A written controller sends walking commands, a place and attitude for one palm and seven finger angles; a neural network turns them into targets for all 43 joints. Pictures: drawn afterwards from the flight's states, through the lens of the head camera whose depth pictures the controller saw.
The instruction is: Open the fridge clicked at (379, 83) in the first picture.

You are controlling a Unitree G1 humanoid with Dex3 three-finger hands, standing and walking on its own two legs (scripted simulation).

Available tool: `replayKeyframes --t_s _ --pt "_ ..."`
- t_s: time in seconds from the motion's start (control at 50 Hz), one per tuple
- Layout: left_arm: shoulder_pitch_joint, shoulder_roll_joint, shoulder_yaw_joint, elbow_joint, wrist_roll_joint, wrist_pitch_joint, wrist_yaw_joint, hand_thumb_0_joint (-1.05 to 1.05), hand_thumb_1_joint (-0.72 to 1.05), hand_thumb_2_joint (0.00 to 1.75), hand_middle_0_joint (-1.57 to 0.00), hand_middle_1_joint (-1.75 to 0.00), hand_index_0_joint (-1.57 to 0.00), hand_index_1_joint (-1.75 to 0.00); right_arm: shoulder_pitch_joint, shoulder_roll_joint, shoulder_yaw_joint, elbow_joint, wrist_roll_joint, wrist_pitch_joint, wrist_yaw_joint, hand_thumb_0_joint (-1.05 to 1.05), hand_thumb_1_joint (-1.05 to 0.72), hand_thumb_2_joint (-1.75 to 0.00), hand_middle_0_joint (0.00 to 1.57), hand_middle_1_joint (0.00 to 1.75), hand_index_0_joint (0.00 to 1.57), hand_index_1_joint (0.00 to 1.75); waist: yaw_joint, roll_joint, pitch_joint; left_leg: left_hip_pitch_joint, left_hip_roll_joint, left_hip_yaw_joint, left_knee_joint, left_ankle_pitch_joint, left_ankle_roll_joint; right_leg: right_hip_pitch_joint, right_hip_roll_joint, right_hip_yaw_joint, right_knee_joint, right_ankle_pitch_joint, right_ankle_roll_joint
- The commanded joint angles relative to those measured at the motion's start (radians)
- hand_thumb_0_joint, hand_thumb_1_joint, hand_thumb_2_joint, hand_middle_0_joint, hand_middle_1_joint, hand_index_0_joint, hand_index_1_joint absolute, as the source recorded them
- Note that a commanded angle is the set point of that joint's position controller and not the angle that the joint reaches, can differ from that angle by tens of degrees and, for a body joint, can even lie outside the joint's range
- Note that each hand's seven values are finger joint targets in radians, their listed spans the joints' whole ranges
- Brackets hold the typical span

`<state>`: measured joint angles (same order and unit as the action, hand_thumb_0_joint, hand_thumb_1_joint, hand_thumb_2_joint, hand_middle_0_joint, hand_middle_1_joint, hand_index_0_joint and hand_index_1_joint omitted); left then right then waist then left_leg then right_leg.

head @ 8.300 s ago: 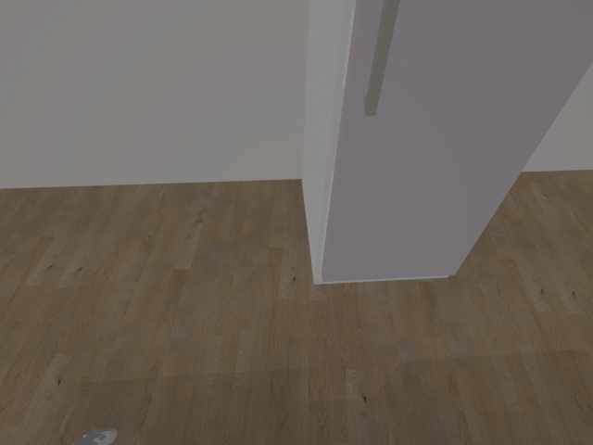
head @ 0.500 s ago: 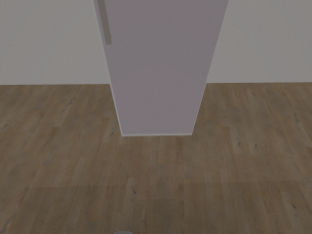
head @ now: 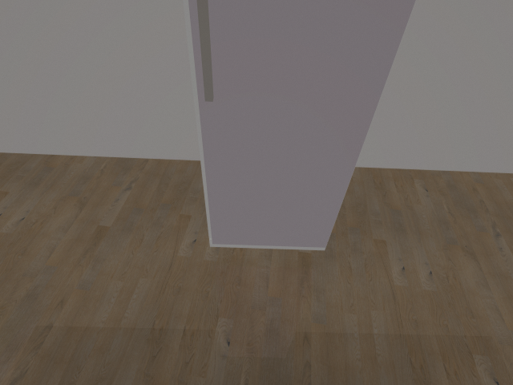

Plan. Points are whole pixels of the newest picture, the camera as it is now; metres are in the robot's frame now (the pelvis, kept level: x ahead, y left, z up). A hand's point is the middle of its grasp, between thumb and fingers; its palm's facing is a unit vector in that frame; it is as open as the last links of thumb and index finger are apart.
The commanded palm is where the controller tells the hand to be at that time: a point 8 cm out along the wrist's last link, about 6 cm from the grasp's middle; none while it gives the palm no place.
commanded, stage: take the last steps up to it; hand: left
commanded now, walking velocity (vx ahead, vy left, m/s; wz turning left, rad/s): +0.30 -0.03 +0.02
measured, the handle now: (204, 17) +0.80 +0.15 +0.25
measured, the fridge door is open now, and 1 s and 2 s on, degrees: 0 0 0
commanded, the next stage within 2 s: come to a stop and stand still in 0.74 s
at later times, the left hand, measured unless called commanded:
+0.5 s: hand out of the picture +0.08 +0.11 -0.17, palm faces +0.13 -0.97 -0.18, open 7.3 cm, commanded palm none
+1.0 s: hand (180, 287) +0.36 +0.18 -0.18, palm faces +0.07 -0.97 -0.23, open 7.3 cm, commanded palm none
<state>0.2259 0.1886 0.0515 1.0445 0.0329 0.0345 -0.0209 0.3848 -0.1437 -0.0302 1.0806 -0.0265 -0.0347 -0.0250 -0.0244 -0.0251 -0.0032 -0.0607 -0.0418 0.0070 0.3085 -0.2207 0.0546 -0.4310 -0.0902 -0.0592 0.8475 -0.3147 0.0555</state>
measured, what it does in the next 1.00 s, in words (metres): walks ahead: right foot, then left foot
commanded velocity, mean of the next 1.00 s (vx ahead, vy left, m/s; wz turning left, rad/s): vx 0.15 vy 0.00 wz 0.02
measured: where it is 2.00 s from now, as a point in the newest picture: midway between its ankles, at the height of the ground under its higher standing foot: (245, 384)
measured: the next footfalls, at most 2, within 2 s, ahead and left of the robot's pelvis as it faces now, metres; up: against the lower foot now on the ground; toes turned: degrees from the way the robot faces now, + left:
right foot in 0.14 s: +0.13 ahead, -0.15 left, +0.00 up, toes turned -6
left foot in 0.64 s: +0.31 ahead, +0.09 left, +0.00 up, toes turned +9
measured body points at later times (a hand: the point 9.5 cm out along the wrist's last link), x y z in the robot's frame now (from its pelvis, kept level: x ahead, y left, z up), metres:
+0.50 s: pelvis +0.14 -0.05 +0.00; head +0.14 -0.06 +0.45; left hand +0.08 +0.16 -0.16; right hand +0.21 -0.28 -0.16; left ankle +0.22 +0.10 -0.70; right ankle +0.09 -0.15 -0.75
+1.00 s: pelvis +0.30 -0.02 -0.01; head +0.31 -0.02 +0.44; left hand +0.36 +0.23 -0.16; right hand +0.33 -0.25 -0.17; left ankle +0.27 +0.09 -0.75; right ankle +0.38 -0.14 -0.74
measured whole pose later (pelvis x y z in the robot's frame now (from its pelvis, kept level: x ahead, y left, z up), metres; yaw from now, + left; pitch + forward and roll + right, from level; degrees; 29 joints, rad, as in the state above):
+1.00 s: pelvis +0.30 -0.02 -0.01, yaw +1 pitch -2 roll +2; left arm 0.20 0.19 0.06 1.03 0.03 -0.01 0.02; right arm 0.26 -0.15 -0.03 1.07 -0.02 -0.03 -0.03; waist 0.00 -0.03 0.05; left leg -0.13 0.00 0.15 0.47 -0.31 0.02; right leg -0.37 -0.09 -0.07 0.60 -0.13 0.02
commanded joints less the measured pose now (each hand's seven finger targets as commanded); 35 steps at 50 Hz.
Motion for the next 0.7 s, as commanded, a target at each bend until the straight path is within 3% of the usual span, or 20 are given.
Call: replayKeyframes --t_s 0.0,0.06,0.08,0.1,0.12,0.14,0.16,0.18,0.22,0.26,0.3,0.4,0.5,0.54,0.58,0.6,0.62,0.64,0.66,0.68 --pt "-0.12 0.036 0.009 -0.108 -0.009 -0.045 -0.001 0.0 0.9 0.9 -0.2 -0.3 -0.2 -0.3 0.053 -0.173 -0.04 -0.016 -0.004 -0.013 -0.01 0.0 -0.9 -0.9 0.2 0.3 0.2 0.3 -0.022 0.15 0.146 -0.081 0.306 -0.265 -0.158 -0.14 0.133 -0.052 0.0 -0.004 -0.131 -0.017 -0.016" --pt "-0.051 0.03 0.017 -0.084 -0.01 -0.057 0.001 0.0 0.9 0.9 -0.2 -0.3 -0.2 -0.3 0.044 -0.161 -0.037 -0.002 -0.004 -0.01 -0.009 0.0 -0.9 -0.9 0.2 0.3 0.2 0.3 0.018 0.114 0.113 -0.161 0.28 -0.212 -0.066 -0.088 0.106 0.148 0.036 -0.03 -0.28 0.039 -0.026" --pt "0.016 0.037 0.021 -0.057 -0.01 -0.063 0.003 0.0 0.9 0.9 -0.2 -0.3 -0.2 -0.3 0.039 -0.154 -0.035 0.004 -0.003 -0.009 -0.007 0.0 -0.9 -0.9 0.2 0.3 0.2 0.3 0.047 0.083 0.095 -0.209 0.237 -0.178 0.007 -0.094 0.077 0.263 0.058 -0.048 -0.349 0.087 -0.031" --pt "0.104 0.068 0.03 -0.027 -0.008 -0.073 0.009 0.0 0.9 0.9 -0.2 -0.3 -0.2 -0.3 0.046 -0.127 -0.03 0.009 0.002 -0.013 -0.005 0.0 -0.9 -0.9 0.2 0.3 0.2 0.3 0.082 0.029 0.064 -0.3 0.185 -0.128 0.138 -0.114 0.045 0.424 0.021 0.005 -0.42 0.077 -0.048" --pt "0.215 0.145 0.045 0.007 -0.001 -0.089 0.018 0.0 0.9 0.9 -0.2 -0.3 -0.2 -0.3 0.066 -0.068 -0.018 -0.004 0.011 -0.022 0.001 0.0 -0.9 -0.9 0.2 0.3 0.2 0.3 0.118 -0.161 -0.008 -0.475 0.085 -0.001 0.404 -0.184 -0.003 0.622 -0.182 0.247 -0.509 -0.081 -0.121" --pt "0.317 0.219 0.056 0.02 -0.01 -0.086 0.027 0.0 0.9 0.9 -0.2 -0.3 -0.2 -0.3 0.003 -0.073 -0.016 -0.059 0.01 -0.022 0.008 0.0 -0.9 -0.9 0.2 0.3 0.2 0.3 0.156 -0.261 -0.022 -0.609 0.031 0.041 0.644 -0.382 -0.016 0.634 -0.357 0.53 -0.641 -0.163 -0.216" --pt "0.289 0.208 0.054 0.019 -0.022 -0.089 0.03 0.0 0.9 0.9 -0.2 -0.3 -0.2 -0.3 -0.022 -0.118 -0.031 -0.061 0.006 -0.014 0.013 0.0 -0.9 -0.9 0.2 0.3 0.2 0.3 0.143 -0.218 -0.001 -0.615 0.078 -0.027 0.781 -0.326 -0.008 0.505 -0.363 0.574 -0.715 -0.37 -0.245" --pt "0.209 0.162 0.047 0.004 -0.021 -0.083 0.037 0.0 0.9 0.9 -0.2 -0.3 -0.2 -0.3 -0.062 -0.111 -0.04 -0.065 0.005 -0.007 0.019 0.0 -0.9 -0.9 0.2 0.3 0.2 0.3 0.112 -0.154 0.084 -0.633 0.114 -0.024 0.852 -0.25 -0.01 0.394 -0.352 0.539 -0.746 -0.456 -0.248" --pt "0.11 0.076 0.023 -0.021 -0.015 -0.091 0.044 0.0 0.9 0.9 -0.2 -0.3 -0.2 -0.3 -0.036 -0.073 -0.04 -0.043 -0.004 0.007 0.028 0.0 -0.9 -0.9 0.2 0.3 0.2 0.3 0.047 -0.053 0.129 -0.574 0.156 -0.019 0.842 -0.109 -0.033 0.248 -0.271 0.328 -0.738 -0.261 -0.203" --pt "0.108 0.032 0.015 -0.02 -0.01 -0.102 0.046 0.0 0.9 0.9 -0.2 -0.3 -0.2 -0.3 0.011 -0.035 -0.038 -0.027 -0.01 0.022 0.031 0.0 -0.9 -0.9 0.2 0.3 0.2 0.3 0.014 -0.06 0.12 -0.518 0.16 0.008 0.798 -0.042 -0.053 0.202 -0.207 0.18 -0.731 -0.086 -0.182" --pt "0.124 0.037 0.009 -0.01 -0.01 -0.11 0.044 0.0 0.9 0.9 -0.2 -0.3 -0.2 -0.3 0.001 -0.029 -0.041 -0.035 -0.008 0.028 0.038 0.0 -0.9 -0.9 0.2 0.3 0.2 0.3 0.007 -0.078 0.122 -0.501 0.161 0.029 0.745 0.002 -0.066 0.178 -0.179 0.119 -0.741 -0.014 -0.182" --pt "0.202 0.064 0.007 0.034 -0.009 -0.126 0.041 0.0 0.9 0.9 -0.2 -0.3 -0.2 -0.3 -0.143 -0.045 -0.037 -0.094 -0.004 0.013 0.052 0.0 -0.9 -0.9 0.2 0.3 0.2 0.3 0.037 -0.077 0.122 -0.569 0.168 0.051 0.564 0.042 -0.077 0.316 -0.182 0.1 -0.71 0.152 -0.209" --pt "0.253 0.074 0.005 0.069 -0.005 -0.119 0.044 0.0 0.9 0.9 -0.2 -0.3 -0.2 -0.3 -0.276 -0.037 -0.024 -0.135 0.003 -0.003 0.057 0.0 -0.9 -0.9 0.2 0.3 0.2 0.3 0.066 -0.087 0.144 -0.461 0.135 0.086 0.388 0.013 -0.055 0.325 -0.193 0.09 -0.645 0.314 -0.206" --pt "0.256 0.079 0.009 0.078 -0.006 -0.112 0.046 0.0 0.9 0.9 -0.2 -0.3 -0.2 -0.3 -0.269 -0.048 -0.022 -0.13 0.004 -0.011 0.053 0.0 -0.9 -0.9 0.2 0.3 0.2 0.3 0.058 -0.097 0.117 -0.378 0.108 0.104 0.317 -0.007 -0.041 0.35 -0.185 0.078 -0.582 0.386 -0.195" --pt "0.248 0.076 0.01 0.085 -0.012 -0.105 0.045 0.0 0.9 0.9 -0.2 -0.3 -0.2 -0.3 -0.147 -0.079 -0.026 -0.09 -0.001 -0.021 0.038 0.0 -0.9 -0.9 0.2 0.3 0.2 0.3 -0.003 -0.037 0.057 -0.133 0.059 0.139 0.191 0.05 -0.027 0.285 -0.131 0.024 -0.385 0.496 -0.162" --pt "0.256 0.049 0.005 0.076 -0.016 -0.103 0.043 0.0 0.9 0.9 -0.2 -0.3 -0.2 -0.3 -0.011 -0.137 -0.039 -0.052 -0.008 -0.03 0.026 0.0 -0.9 -0.9 0.2 0.3 0.2 0.3 -0.057 0.063 -0.037 0.101 0.138 0.05 0.146 0.129 0.002 0.177 -0.08 -0.017 -0.159 0.434 -0.127" --pt "0.297 -0.004 -0.003 0.06 -0.025 -0.102 0.036 0.0 0.9 0.9 -0.2 -0.3 -0.2 -0.3 0.106 -0.247 -0.061 -0.027 -0.013 -0.034 0.011 0.0 -0.9 -0.9 0.2 0.3 0.2 0.3 -0.076 0.29 -0.162 0.313 0.403 -0.273 0.116 0.313 0.1 -0.045 0.048 -0.098 0.127 -0.017 -0.075" --pt "0.255 0.008 -0.005 0.033 -0.017 -0.106 0.039 0.0 0.9 0.9 -0.2 -0.3 -0.2 -0.3 0.126 -0.266 -0.062 -0.021 0.003 -0.019 0.008 0.0 -0.9 -0.9 0.2 0.3 0.2 0.3 -0.073 0.258 -0.16 0.261 0.488 -0.343 0.037 0.31 0.163 -0.109 0.068 -0.031 0.289 -0.298 -0.085" --pt "0.215 0.008 -0.003 0.031 -0.018 -0.096 0.042 0.0 0.9 0.9 -0.2 -0.3 -0.2 -0.3 0.062 -0.24 -0.056 -0.033 0.009 -0.023 -0.001 0.0 -0.9 -0.9 0.2 0.3 0.2 0.3 -0.065 0.242 -0.128 0.183 0.484 -0.33 -0.001 0.226 0.162 -0.156 0.032 0.018 0.371 -0.248 -0.085" --pt "0.169 0.015 0.001 0.029 -0.018 -0.089 0.035 0.0 0.9 0.9 -0.2 -0.3 -0.2 -0.3 -0.021 -0.196 -0.048 -0.056 0.011 -0.021 -0.004 0.0 -0.9 -0.9 0.2 0.3 0.2 0.3 -0.043 0.183 -0.018 0.043 0.456 -0.29 -0.038 0.132 0.16 -0.172 -0.013 0.031 0.397 -0.181 -0.08"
